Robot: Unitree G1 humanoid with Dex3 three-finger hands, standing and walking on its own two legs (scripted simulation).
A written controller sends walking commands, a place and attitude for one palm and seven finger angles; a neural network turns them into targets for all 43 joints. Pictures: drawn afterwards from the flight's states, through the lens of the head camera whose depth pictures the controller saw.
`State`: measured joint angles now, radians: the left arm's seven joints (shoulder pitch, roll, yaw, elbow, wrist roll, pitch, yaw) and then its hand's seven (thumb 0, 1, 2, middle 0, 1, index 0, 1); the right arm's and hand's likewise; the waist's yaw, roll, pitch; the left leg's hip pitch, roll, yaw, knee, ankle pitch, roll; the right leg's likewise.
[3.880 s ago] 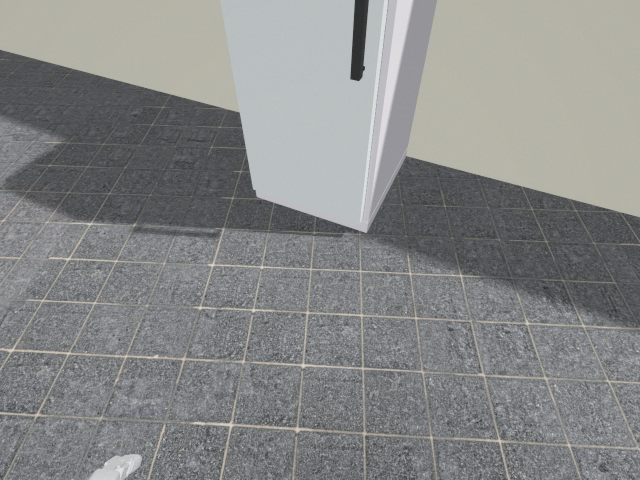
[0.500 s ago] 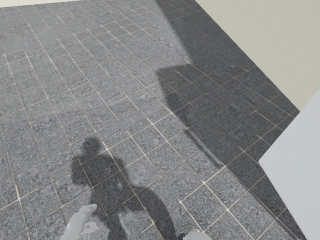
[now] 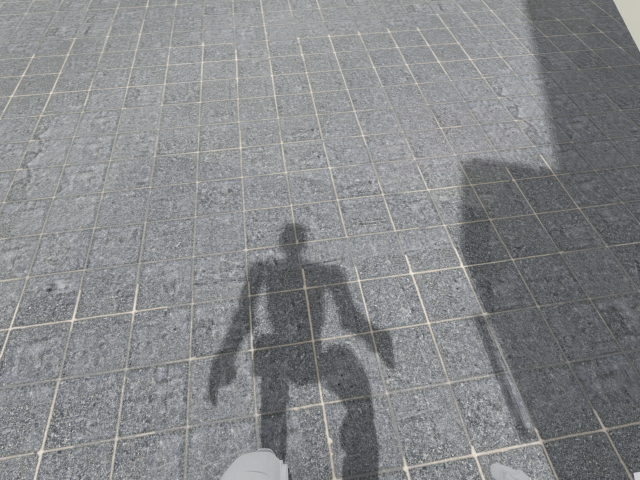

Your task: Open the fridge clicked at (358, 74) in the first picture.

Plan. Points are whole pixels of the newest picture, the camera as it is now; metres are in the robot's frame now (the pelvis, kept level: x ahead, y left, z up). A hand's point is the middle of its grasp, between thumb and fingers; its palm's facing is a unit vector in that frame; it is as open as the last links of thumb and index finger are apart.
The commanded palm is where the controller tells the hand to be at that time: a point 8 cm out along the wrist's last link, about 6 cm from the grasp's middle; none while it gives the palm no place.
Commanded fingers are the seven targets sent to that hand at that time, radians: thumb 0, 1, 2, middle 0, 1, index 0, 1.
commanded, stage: turn to face it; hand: right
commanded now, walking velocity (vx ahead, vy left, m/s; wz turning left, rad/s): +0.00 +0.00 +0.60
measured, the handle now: out of the picture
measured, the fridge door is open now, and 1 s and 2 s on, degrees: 0 0 0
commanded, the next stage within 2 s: none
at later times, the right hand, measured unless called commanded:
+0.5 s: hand out of the picture +0.14 -0.20 -0.18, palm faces +0.13 +0.98 -0.14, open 7.4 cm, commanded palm none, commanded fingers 0.00 -0.90 -0.90 0.20 0.30 0.20 0.30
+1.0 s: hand out of the picture +0.07 -0.18 -0.13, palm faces +0.41 +0.87 -0.28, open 7.4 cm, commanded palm none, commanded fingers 0.00 -0.90 -0.90 0.20 0.30 0.20 0.30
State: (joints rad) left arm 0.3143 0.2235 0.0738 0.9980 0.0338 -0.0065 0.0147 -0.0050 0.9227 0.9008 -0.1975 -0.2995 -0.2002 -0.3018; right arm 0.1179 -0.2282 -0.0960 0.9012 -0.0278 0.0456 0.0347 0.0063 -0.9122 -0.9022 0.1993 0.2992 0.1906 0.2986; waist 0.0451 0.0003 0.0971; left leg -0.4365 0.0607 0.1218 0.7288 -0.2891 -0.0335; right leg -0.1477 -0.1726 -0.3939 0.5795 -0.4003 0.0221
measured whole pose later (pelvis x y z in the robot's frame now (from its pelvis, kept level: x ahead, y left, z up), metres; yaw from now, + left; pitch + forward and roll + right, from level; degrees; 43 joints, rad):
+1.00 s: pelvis +0.06 +0.05 +0.01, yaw -25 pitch +0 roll -1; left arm 0.17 0.29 0.11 0.92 0.03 0.08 -0.03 0.00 0.91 0.90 -0.20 -0.30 -0.20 -0.30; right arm 0.18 -0.19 -0.04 0.87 -0.02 0.01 -0.02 0.01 -0.91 -0.90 0.21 0.30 0.20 0.30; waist 0.03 -0.04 0.06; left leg -0.22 0.07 0.12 0.53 -0.30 0.01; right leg -0.53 0.01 0.02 1.12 -0.40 0.06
